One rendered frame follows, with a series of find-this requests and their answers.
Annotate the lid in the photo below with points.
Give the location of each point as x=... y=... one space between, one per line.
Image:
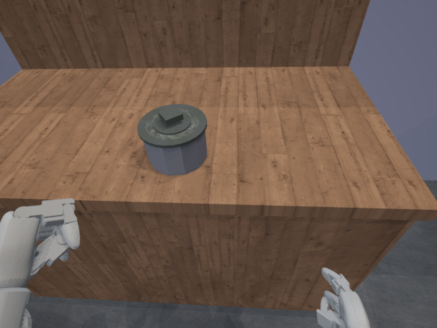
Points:
x=154 y=132

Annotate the robot left hand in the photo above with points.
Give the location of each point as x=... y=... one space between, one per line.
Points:
x=54 y=221

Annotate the robot right hand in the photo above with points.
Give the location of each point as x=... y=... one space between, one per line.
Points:
x=349 y=311

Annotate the pot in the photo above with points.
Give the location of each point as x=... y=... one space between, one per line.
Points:
x=180 y=160

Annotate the left robot forearm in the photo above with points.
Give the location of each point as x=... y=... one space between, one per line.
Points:
x=13 y=313

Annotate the table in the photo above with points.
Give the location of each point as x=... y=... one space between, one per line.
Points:
x=302 y=172

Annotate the knob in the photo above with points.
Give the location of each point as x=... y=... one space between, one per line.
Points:
x=170 y=116

